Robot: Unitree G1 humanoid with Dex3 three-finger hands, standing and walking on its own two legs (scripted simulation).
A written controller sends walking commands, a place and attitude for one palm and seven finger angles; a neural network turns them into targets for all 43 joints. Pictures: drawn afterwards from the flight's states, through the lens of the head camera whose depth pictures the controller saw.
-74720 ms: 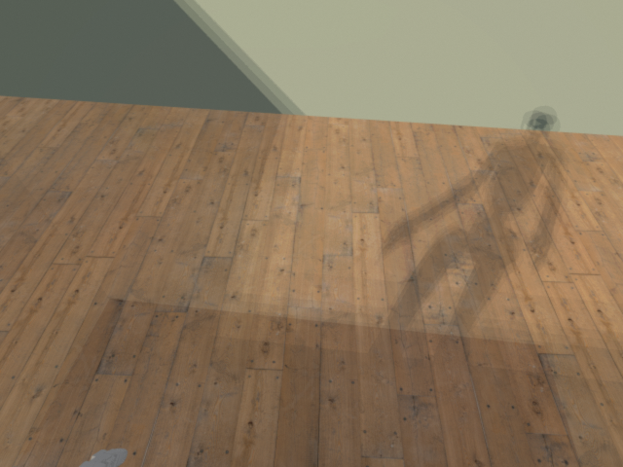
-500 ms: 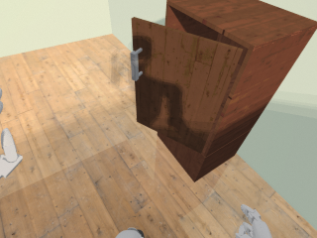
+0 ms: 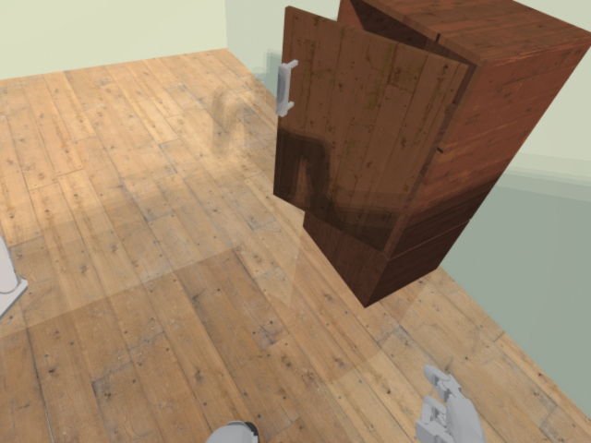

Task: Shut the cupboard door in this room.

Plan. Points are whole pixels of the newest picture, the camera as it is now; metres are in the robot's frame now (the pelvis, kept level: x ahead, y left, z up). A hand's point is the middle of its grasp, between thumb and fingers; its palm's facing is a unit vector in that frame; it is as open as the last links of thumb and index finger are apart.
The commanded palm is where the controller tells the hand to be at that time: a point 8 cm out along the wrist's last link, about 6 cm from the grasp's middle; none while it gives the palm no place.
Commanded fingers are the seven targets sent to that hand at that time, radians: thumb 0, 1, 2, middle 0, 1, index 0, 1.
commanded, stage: stop stepping back and stand still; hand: left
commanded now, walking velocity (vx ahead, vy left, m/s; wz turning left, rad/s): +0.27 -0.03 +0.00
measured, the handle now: (287, 88) +0.90 +0.09 +0.02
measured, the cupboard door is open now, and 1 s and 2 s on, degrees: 26 26 26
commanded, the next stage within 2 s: let the arm hang, fingers relaxed in 0.86 s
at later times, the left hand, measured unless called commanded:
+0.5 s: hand out of the picture +0.11 +0.26 +0.19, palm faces +0.34 -0.82 -0.46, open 7.4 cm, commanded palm +0.06 +0.31 +0.19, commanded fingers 0.00 0.90 0.90 -0.20 -0.30 -0.20 -0.30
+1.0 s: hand out of the picture +0.15 +0.29 +0.15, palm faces +0.33 -0.81 -0.48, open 7.4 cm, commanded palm none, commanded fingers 0.00 0.90 0.90 -0.20 -0.30 -0.20 -0.30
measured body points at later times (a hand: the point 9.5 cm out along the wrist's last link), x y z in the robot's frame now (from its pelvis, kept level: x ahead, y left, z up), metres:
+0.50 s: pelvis -0.10 +0.02 +0.01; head -0.11 +0.03 +0.46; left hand +0.09 +0.30 +0.21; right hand +0.00 -0.24 -0.08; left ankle +0.00 +0.12 -0.69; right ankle -0.10 -0.07 -0.72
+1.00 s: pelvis -0.07 +0.04 +0.01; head -0.06 +0.04 +0.46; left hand +0.13 +0.33 +0.18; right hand +0.08 -0.18 -0.09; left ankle -0.02 +0.15 -0.72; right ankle -0.10 -0.06 -0.72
